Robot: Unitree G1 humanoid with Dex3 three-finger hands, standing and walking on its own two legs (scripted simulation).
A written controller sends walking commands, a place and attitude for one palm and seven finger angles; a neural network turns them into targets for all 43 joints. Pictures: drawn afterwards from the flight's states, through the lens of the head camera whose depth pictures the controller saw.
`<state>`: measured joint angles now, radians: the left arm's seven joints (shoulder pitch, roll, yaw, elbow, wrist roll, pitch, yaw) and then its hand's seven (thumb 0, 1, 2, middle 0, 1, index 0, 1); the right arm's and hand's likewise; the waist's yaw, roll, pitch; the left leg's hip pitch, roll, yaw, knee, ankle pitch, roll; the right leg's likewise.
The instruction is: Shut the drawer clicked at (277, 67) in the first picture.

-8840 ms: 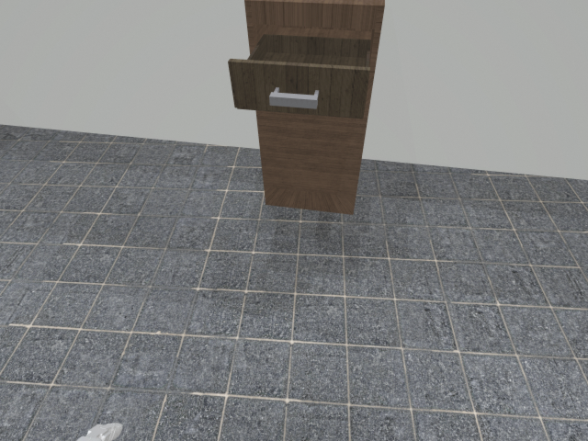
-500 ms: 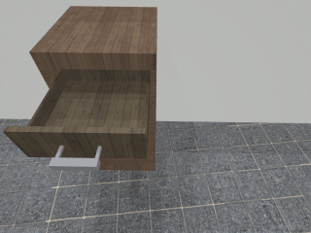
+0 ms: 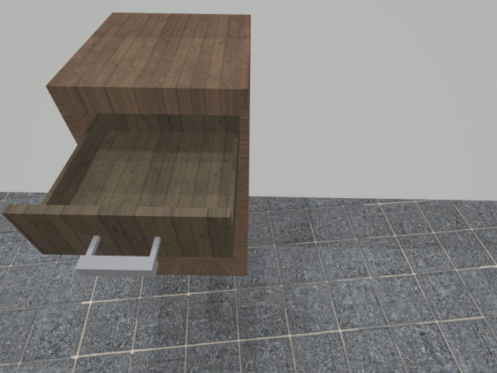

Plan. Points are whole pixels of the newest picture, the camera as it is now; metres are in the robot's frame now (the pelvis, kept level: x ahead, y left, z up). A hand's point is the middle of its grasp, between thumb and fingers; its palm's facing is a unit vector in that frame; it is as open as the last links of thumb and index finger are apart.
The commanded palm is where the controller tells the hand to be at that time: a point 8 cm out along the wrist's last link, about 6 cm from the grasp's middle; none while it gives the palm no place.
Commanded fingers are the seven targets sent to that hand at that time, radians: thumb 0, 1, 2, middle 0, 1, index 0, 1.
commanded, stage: raise the hand and make a fist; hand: left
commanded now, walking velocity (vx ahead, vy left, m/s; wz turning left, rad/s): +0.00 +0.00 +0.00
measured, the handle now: (122, 254) +0.31 +0.25 -0.01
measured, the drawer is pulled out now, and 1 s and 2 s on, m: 0.29 0.27 0.27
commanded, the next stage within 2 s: bring the fist close to the handle in 1.90 s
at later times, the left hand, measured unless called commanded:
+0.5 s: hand out of the picture +0.09 +0.18 -0.02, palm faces +0.13 -0.99 -0.05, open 5.6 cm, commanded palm +0.09 +0.23 -0.02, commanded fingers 0.00 0.90 0.90 -0.72 -0.86 -0.72 -0.86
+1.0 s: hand (112, 371) +0.12 +0.19 +0.03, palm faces +0.05 -1.00 -0.06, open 3.3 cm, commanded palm +0.09 +0.24 +0.04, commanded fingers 0.00 0.90 0.90 -1.22 -1.40 -1.22 -1.40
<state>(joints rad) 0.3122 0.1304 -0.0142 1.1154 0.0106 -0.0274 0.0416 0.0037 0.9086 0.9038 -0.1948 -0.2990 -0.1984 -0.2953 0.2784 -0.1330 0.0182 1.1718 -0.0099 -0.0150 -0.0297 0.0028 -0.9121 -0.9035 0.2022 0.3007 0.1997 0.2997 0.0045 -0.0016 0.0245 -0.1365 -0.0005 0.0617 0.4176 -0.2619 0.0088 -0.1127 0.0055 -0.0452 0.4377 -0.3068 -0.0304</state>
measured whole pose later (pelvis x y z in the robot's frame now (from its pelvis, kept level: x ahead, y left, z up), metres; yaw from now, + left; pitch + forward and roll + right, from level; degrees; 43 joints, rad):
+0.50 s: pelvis -0.07 -0.01 -0.08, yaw +3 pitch +9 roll -1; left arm 0.54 0.19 0.09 -0.04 -0.23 -0.56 -0.23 0.02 0.90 0.90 -0.53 -0.66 -0.52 -0.65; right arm 0.11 -0.27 -0.05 0.51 0.01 -0.27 -0.02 0.01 -0.90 -0.90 0.20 0.30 0.20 0.30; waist 0.06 0.00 -0.11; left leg -0.80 0.02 -0.02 1.09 -0.45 -0.01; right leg -0.73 -0.01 -0.13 1.07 -0.51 -0.06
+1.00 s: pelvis -0.05 +0.01 -0.05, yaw +2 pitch +7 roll -2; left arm 0.58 0.21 0.11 -0.24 -0.26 -0.31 -0.20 0.02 0.90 0.91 -1.02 -1.20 -1.03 -1.19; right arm 0.29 -0.27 -0.01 0.59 0.03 -0.27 -0.05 0.01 -0.90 -0.90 0.20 0.30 0.20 0.30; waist 0.00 0.05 -0.08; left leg -0.65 0.01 0.01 0.93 -0.41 0.03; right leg -0.58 0.00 -0.10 0.90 -0.45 -0.03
